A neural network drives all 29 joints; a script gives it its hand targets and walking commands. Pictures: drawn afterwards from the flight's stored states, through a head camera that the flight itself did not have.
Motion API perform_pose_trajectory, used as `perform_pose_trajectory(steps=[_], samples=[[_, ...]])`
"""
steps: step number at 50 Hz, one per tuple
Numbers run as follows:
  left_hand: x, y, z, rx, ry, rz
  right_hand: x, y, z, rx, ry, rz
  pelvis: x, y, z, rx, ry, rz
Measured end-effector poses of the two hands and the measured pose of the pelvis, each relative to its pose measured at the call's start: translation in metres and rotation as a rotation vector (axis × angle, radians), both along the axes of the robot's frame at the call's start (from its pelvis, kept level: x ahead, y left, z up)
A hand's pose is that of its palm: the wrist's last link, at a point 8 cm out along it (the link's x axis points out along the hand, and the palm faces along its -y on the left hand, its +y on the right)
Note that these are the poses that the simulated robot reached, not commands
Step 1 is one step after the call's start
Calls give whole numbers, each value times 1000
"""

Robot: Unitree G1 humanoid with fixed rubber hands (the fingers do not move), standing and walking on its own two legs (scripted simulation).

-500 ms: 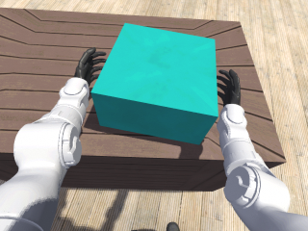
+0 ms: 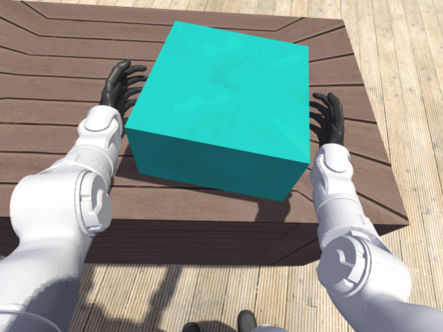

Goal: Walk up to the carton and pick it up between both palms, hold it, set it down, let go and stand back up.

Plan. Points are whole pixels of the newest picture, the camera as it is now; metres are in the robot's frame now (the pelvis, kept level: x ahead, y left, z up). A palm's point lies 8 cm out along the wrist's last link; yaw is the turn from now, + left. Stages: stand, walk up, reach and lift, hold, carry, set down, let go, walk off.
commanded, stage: set down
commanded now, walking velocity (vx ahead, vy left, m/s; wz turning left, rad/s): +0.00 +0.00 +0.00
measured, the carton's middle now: (226, 107) +0.53 -0.06 +0.00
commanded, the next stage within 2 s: none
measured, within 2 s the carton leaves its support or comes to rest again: rests again in 0.24 s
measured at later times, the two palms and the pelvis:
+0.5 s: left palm (120, 113) +0.51 +0.14 +0.04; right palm (328, 145) +0.40 -0.23 +0.03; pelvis +0.00 +0.00 +0.00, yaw +0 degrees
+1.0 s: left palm (119, 113) +0.51 +0.14 +0.04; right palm (327, 145) +0.40 -0.23 +0.03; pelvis -0.01 +0.00 -0.01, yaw -1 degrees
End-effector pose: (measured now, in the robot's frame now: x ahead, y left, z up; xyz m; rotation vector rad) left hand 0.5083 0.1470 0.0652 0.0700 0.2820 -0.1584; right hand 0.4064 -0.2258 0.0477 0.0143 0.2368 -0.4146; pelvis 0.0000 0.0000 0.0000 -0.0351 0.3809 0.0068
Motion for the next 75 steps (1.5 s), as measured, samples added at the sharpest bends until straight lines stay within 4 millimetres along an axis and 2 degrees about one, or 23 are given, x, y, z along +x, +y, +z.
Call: perform_pose_trajectory(steps=[25, 66, 75], samples=[[0, -3, -23, -9, 1, -20, -2, -2, -15, -11, -2, -14, -2, 1, -4, -8, 35, -3], [1, -3, -23, 3, -3, -22, 0, -5, -16, -25, 6, 14, -8, 0, -8, -6, 52, -19], [9, 1, -24, 76, 33, 38, 4, -10, -31, 31, 124, 25, -6, 0, -20, -13, 145, -42]])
